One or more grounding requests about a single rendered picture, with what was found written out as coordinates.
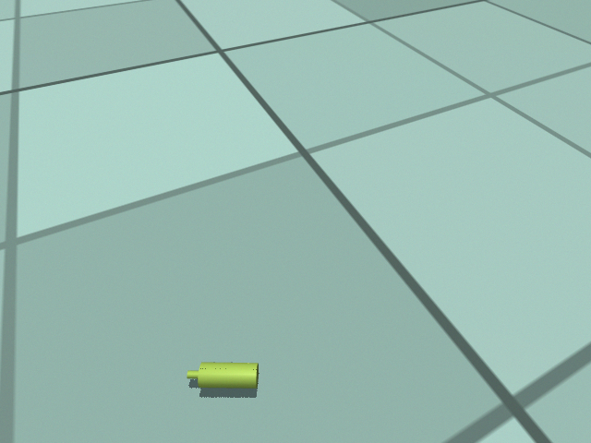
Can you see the bottle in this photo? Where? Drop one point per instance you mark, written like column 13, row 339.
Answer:
column 226, row 375

